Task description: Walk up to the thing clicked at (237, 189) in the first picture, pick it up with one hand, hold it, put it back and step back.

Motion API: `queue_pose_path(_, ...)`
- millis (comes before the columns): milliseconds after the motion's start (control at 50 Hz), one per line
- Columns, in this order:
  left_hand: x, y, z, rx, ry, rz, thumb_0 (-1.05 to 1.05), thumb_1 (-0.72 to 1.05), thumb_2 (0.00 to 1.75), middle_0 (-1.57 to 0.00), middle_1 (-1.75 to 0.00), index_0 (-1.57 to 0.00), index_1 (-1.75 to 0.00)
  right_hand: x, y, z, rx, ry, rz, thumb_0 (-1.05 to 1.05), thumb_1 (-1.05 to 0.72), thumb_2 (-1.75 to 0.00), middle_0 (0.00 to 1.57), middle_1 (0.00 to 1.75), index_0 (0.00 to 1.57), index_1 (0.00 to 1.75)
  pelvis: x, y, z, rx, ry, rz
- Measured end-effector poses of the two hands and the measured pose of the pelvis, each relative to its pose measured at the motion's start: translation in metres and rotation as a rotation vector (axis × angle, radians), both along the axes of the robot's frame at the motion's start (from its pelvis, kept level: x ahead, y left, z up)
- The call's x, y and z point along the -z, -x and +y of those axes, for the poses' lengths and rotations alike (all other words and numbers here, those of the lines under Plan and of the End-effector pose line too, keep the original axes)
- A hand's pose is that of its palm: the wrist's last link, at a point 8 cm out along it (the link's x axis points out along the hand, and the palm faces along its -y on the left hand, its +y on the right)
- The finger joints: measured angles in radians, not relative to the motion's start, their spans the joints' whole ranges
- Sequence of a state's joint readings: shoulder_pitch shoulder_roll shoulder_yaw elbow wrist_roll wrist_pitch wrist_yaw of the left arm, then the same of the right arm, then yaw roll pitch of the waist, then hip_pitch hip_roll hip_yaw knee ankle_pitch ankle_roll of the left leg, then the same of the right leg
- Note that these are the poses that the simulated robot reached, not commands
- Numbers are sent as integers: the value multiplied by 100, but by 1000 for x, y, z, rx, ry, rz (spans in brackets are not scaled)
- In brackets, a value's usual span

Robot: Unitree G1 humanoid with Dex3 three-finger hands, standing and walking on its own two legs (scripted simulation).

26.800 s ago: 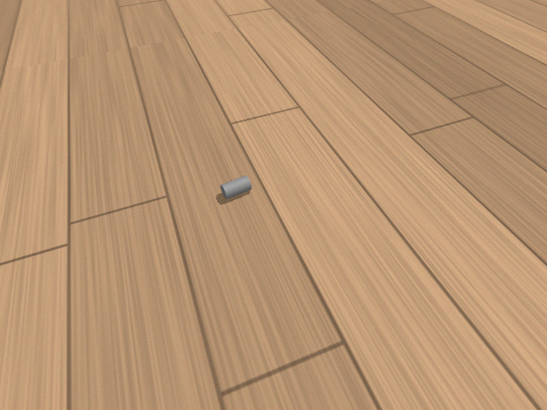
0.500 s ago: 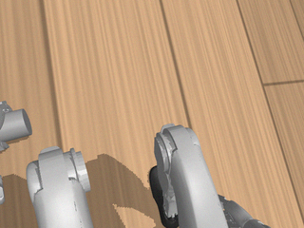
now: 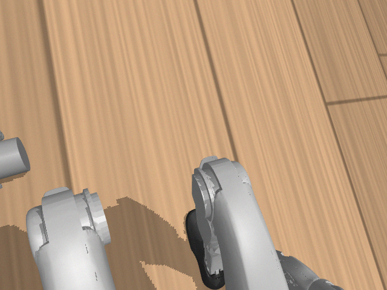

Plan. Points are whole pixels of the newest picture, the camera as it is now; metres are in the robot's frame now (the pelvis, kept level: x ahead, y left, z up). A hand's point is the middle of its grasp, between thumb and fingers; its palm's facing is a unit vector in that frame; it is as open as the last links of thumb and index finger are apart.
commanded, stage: open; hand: left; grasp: from above
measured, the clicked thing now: out of the picture +0.38 +0.34 -0.24
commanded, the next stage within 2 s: withdraw in 0.46 s
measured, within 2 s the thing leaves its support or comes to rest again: neither
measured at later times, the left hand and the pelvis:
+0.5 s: hand out of the picture +0.37 +0.34 -0.23, palm faces -0.44 -0.19 -0.88, open 13.2 cm; pelvis +0.00 +0.00 +0.00, yaw +0 degrees
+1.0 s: hand out of the picture +0.38 +0.36 -0.09, palm faces -0.35 -0.09 -0.93, open 13.9 cm; pelvis +0.00 +0.00 +0.04, yaw +4 degrees
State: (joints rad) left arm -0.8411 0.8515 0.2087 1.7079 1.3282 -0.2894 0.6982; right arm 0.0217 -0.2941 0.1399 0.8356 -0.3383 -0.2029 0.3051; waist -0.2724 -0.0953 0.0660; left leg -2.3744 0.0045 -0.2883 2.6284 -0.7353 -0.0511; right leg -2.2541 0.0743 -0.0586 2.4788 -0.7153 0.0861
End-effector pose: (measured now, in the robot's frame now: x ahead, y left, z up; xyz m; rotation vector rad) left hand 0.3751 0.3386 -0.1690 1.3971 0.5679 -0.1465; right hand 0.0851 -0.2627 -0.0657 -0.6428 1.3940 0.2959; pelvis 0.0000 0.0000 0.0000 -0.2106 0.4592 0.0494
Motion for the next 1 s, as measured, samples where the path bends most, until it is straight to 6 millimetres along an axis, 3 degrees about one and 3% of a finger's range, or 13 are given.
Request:
queue_pose_path(480, 1, 2, 5, -4, 6, 21, 0, -39, 97, -15, -104, -16, -103, -4, -2, 1, -13, -13, -3, 0, -90, -89, 21, 30, 20, 30, -2, 1, 1, -3, 5, -4)
queue_pose_path(700, -7, -4, 3, -1, -4, -32, 0, -44, 99, -10, -107, -12, -105, -5, -4, 0, -4, -14, -20, 1, -90, -89, 21, 30, 20, 30, -2, 1, 1, -1, 6, -1)
queue_pose_path(800, -31, -11, 12, -18, -29, -96, 0, -46, 98, -10, -104, -11, -102, -4, -11, -2, 35, -28, -43, 1, -90, -89, 21, 30, 20, 30, -5, -1, 0, -9, 1, 25)
queue_pose_path(1000, -134, -5, 17, -22, -122, -81, 0, -47, 98, -10, -101, -10, -100, -9, -44, 6, 189, -129, -149, 1, -91, -90, 21, 30, 20, 30, -44, 4, -4, -47, -44, 104)
